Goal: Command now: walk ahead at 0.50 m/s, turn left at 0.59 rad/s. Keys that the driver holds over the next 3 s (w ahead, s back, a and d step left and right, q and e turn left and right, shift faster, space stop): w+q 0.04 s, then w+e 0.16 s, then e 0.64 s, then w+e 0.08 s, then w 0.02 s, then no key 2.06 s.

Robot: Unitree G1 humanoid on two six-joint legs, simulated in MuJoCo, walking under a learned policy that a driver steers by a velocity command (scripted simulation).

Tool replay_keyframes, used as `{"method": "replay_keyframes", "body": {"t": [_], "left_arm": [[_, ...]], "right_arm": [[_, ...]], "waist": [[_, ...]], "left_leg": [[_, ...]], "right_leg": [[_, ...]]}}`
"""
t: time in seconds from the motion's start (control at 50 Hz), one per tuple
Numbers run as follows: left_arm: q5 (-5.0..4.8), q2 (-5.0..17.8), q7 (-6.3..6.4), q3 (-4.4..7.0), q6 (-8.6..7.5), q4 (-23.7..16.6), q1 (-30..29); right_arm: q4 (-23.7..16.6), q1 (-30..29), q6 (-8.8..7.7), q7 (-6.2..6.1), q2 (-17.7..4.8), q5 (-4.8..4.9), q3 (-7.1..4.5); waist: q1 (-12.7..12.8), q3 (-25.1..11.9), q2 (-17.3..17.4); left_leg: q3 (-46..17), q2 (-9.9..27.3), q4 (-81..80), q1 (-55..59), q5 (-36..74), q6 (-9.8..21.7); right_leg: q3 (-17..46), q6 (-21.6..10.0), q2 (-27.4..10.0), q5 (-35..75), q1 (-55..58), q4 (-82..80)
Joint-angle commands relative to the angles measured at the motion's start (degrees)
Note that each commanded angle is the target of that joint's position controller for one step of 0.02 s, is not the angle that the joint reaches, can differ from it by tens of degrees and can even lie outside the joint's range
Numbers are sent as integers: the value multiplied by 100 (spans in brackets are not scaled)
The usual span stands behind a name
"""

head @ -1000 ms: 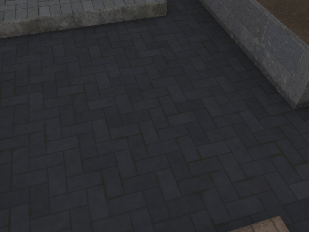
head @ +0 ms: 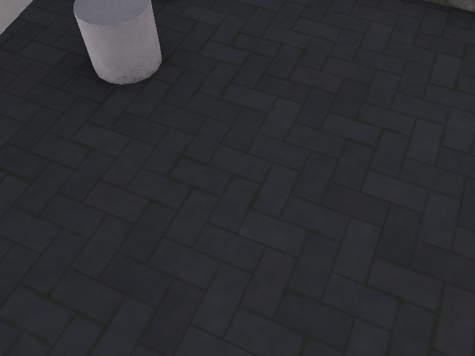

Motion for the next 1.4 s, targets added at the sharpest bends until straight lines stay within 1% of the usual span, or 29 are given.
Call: {"method": "replay_keyframes", "body": {"t": [0.02, 0.06, 0.1, 0.14, 0.2, 0.26, 0.28, 0.3, 0.32, 0.34, 0.36, 0.4, 0.5, 0.6, 0.72, 0.8, 0.82, 0.84, 0.86, 0.88, 0.94, 1.04, 1.16, 1.18, 1.2, 1.22, 1.24, 1.34, 1.4], "left_arm": [[24, 545, 167, 188, -102, -1049, -553], [182, 245, 240, 229, 138, -1088, -300], [317, 261, 217, 229, 79, -1091, -529], [267, 368, 122, 256, 21, -1021, -1009], [117, 677, 33, 293, 121, -1324, -1900], [292, 939, -69, 443, 89, -1273, -1767], [337, 1163, -84, 561, 77, -1038, -1098], [399, 1601, -125, 661, 55, -963, -644], [357, 1615, -214, 643, 77, -876, -203], [250, 1410, -233, 592, 98, -1005, -264], [256, 1266, -181, 544, 147, -1196, -795], [312, 1127, -86, 490, 238, -1422, -1554], [293, 1187, 72, 574, 381, -1586, -1501], [178, 1223, 218, 637, 569, -1728, -1438], [198, 1195, 274, 665, 718, -1854, -1424], [145, 1122, 265, 610, 800, -2165, -1794], [181, 855, 254, 522, 814, -2222, -1653], [153, 654, 229, 477, 788, -2376, -1222], [241, 1274, 172, 599, 711, -2304, -1142], [197, 1510, 118, 681, 697, -2240, -1235], [202, 1099, 61, 588, 794, -2262, -1578], [260, 591, -19, 380, 633, -2457, -1941], [259, 735, -107, 418, 685, -2332, -1772], [301, 849, -87, 445, 688, -2346, -1713], [372, 1174, -17, 499, 692, -2392, -1509], [449, 1265, 13, 453, 714, -2405, -1717], [443, 823, -10, 357, 705, -2357, -1726], [363, 808, -98, 309, 628, -2322, -2271], [361, 774, -115, 304, 593, -2195, -2080]], "right_arm": [[-189, 864, 37, -193, -759, -14, -201], [-472, -253, -56, -184, -677, 1, -155], [-458, -347, -181, -263, -600, -42, -162], [-169, 382, -252, -332, -549, 16, -174], [71, 777, -283, -319, -618, 106, -248], [182, 796, -228, -311, -631, 45, -281], [174, 848, -193, -328, -530, -4, -266], [123, 1390, -224, -328, -286, -81, -224], [229, 1886, -309, -261, -4, -96, -110], [239, 1787, -330, -198, -364, -14, -181], [11, 937, -276, -250, -454, 52, -216], [-243, 240, -138, -410, -431, -112, -262], [-301, 354, 7, -539, -183, -138, -264], [-497, -191, 92, -535, -304, -95, -279], [-688, -565, -32, -471, -365, -52, -263], [-552, 161, -142, -364, -528, -28, -311], [-527, 402, -124, -383, -818, -124, -397], [-541, 328, -28, -421, -1266, -281, -487], [-615, 492, -12, -407, -923, -279, -450], [-731, 369, -3, -424, -676, -200, -396], [-722, 333, 55, -469, -525, -70, -342], [-673, 381, -9, -382, -717, -117, -378], [-595, 576, 17, -264, -826, 83, -365], [-520, 761, -11, -244, -687, 49, -311], [-562, 857, -69, -215, -402, -136, -209], [-599, 1199, -122, -198, -77, -230, -87], [-633, 946, -87, -232, -294, -190, -104], [-500, 972, 99, -250, -641, -201, -150], [-401, 894, 100, -254, -602, -146, -170]], "waist": [[-423, -1525, -961], [284, -399, -455], [269, -377, -7], [-106, -690, 423], [-371, -390, 348], [-179, -391, 146], [29, -754, -128], [-151, -1221, -1231], [-114, -2115, -2361], [-31, -2387, -1719], [60, -1746, -1044], [-196, -1163, -330], [-485, -1440, -631], [-335, -1386, -718], [-256, -1046, -920], [-682, -1192, -858], [-632, -1456, -243], [-236, -1434, 1512], [-410, -1742, 1414], [-446, -1642, 892], [-574, -970, 594], [-573, -880, 722], [-400, -879, 812], [-375, -923, 619], [-419, -1292, -66], [-740, -1486, -1277], [-528, -1525, -1354], [-658, -846, -685], [-559, -736, -292]], "left_leg": [[-3045, 2363, -992, 2952, 1652, 1664], [-2115, 1916, -1560, -72, 1739, 1364], [-1006, 1095, -1526, -1182, 1767, 1017], [-687, 892, -1458, -703, 1287, 954], [-1042, 1366, -1371, 355, 538, 742], [-770, 1270, -423, 1232, 2144, 313], [-396, 862, 595, 1252, 2505, 66], [-7, 226, 2481, 6, 1206, -354], [-244, -391, 4473, -1236, -2260, -669], [-803, -144, 4964, -1778, -2331, -571], [-746, 71, 4949, -2193, -1857, -512], [-721, 444, 4132, -1789, -1141, -469], [-636, 281, 2216, -908, -792, -584], [-918, 237, 1338, -968, -52, -739], [-997, 83, 632, -734, -434, -799], [-891, 287, -986, 924, 597, -587], [-1458, 1139, -1027, 1938, 1457, -229], [-2816, 2287, -1029, 2645, 3286, 781], [-3345, 2905, -1076, 2761, 3125, 1309], [-2814, 2607, -1082, 2676, 2258, 1132], [-2026, 1816, -1529, 2205, -260, 553], [-985, 1527, -1393, 1633, 2023, 657], [-833, 1498, -854, 1171, 1467, 386], [-743, 1369, -644, 892, 1137, 100], [-373, 1014, 75, 393, 272, -338], [-88, 696, 455, -18, -1284, -692], [-289, 759, 465, 168, -1554, -839], [-236, 756, -351, 970, 268, -738], [-176, 719, -274, 1041, 430, -703]], "right_leg": [[255, -76, -293, 1393, -3303, -832], [237, 81, -495, 1819, -1801, -2739], [-4, 98, -304, 3174, -349, -4702], [-225, 50, 60, 4872, 127, -5640], [-103, -307, 76, 4617, -393, -6252], [-387, -809, 469, 4169, -124, -6642], [-403, -890, 591, 5321, 668, -6639], [909, -1490, -210, 6848, 2211, -6628], [3154, -2365, -1239, 6691, 3492, -7541], [3752, -2329, -1297, 4947, 3708, -7887], [3213, -2059, -1105, 4208, 3091, -7917], [2381, -1773, -773, 4651, 1535, -8052], [1583, -1609, -322, 5854, 873, -8017], [1923, -1423, -222, 4034, 903, -8153], [2378, -1510, -46, 3818, 1046, -7909], [2352, -1129, 374, 4460, 720, -7260], [1953, -850, 749, 3145, 2, -6427], [940, -485, 1663, 631, -1347, -5311], [780, -236, 1247, 242, -1830, -4003], [705, -178, 976, 744, -1944, -3580], [390, -132, 673, 1766, -2264, -3516], [-66, -104, 655, 2004, -1036, -5199], [-467, -452, 881, 3247, 879, -7581], [-196, -607, 691, 3746, 1481, -7874], [714, -842, -166, 5500, 2361, -7692], [1443, -1547, -995, 6277, 2466, -7569], [1592, -1834, -975, 5630, 2101, -7688], [652, -984, 47, 3970, 1110, -7534], [534, -920, 211, 4553, 1212, -7314]]}}
Next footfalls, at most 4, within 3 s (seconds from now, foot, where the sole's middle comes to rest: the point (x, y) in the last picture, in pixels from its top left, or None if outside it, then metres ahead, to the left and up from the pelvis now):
0.28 right None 0.39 -0.16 -0.76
0.82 left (265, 324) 0.50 0.01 -0.76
1.20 right None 0.43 -0.24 -0.76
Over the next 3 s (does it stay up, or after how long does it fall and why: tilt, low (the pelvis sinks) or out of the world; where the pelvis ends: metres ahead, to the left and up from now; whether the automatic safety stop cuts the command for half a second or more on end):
stays up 0.43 -0.10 0.01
